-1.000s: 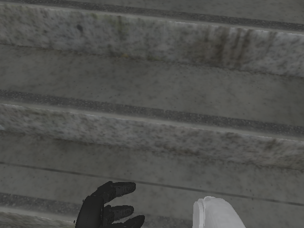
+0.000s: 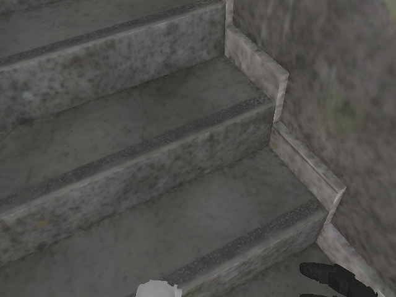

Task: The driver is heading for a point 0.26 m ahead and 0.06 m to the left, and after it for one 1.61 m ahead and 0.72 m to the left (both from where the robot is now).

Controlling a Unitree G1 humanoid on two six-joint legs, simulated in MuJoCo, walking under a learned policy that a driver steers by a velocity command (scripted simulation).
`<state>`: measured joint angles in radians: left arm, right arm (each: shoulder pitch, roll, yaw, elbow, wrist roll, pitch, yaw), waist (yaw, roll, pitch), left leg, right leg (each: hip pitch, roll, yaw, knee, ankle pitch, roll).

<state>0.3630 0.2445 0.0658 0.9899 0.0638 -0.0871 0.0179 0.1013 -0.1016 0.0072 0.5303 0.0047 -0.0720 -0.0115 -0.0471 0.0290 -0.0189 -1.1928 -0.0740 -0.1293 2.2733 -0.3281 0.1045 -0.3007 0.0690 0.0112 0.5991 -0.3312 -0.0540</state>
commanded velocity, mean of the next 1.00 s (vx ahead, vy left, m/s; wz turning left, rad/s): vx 0.26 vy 0.03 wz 0.63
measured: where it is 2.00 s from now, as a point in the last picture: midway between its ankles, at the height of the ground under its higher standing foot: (100, 178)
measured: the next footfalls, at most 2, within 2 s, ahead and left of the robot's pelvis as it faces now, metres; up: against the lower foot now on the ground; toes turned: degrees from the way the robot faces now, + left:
left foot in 0.16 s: +0.24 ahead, +0.13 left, +0.17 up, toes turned +6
right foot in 0.60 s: +0.54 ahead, +0.07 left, +0.35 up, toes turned +31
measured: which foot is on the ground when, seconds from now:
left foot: up 0.00-0.14, down 0.16-0.62, up 0.64-1.00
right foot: down 0.00-0.16, up 0.18-0.58, down 0.60-1.00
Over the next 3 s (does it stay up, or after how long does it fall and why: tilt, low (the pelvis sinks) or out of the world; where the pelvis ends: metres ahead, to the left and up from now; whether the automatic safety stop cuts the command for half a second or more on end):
stays up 1.39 0.58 0.87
